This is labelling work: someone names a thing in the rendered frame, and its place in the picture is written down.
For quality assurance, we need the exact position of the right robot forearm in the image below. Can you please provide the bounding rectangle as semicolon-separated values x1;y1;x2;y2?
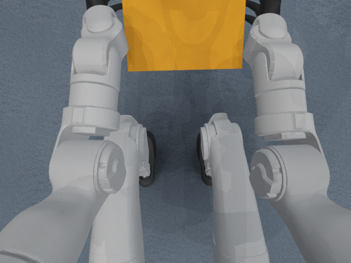
242;13;330;175

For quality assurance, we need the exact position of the left robot upper arm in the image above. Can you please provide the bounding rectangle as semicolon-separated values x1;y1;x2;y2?
0;139;126;263

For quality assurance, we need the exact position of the robot right hand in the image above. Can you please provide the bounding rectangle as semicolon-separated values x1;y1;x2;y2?
245;0;281;25

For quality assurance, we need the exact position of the right robot upper arm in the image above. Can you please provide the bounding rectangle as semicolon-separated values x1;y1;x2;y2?
249;145;351;263

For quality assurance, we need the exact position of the left robot shin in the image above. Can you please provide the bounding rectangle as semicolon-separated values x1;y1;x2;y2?
104;115;150;176

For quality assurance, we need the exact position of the robot left hand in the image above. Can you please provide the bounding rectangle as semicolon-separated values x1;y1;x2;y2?
86;0;123;12

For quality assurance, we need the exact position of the robot right thigh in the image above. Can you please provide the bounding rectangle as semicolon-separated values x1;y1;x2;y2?
200;119;270;263

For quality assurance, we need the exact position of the carton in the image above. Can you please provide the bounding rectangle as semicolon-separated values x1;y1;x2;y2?
122;0;246;72

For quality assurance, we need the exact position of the left robot forearm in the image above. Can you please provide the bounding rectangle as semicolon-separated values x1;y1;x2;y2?
49;5;129;179

